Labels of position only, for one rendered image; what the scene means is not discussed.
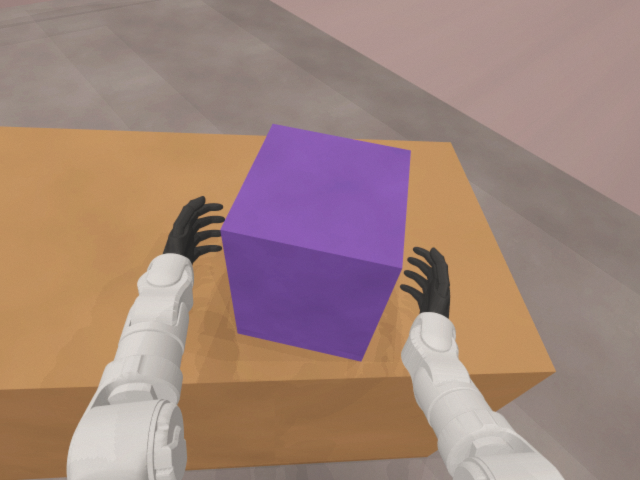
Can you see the robot right forearm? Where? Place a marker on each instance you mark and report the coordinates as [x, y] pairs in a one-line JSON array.
[[463, 422]]

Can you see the carton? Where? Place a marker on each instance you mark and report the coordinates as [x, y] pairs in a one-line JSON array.
[[314, 240]]

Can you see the robot right upper arm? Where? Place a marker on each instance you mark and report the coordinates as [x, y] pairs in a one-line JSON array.
[[513, 466]]

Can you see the pedestal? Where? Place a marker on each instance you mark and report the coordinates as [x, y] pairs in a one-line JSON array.
[[84, 212]]

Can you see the robot left hand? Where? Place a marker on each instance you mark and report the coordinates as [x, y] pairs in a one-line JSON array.
[[184, 237]]

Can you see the robot left upper arm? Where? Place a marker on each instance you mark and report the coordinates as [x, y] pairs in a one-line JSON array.
[[130, 441]]

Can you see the robot right hand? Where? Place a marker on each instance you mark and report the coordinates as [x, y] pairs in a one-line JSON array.
[[436, 288]]

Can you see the robot left forearm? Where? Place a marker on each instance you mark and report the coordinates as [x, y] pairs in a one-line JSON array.
[[148, 359]]

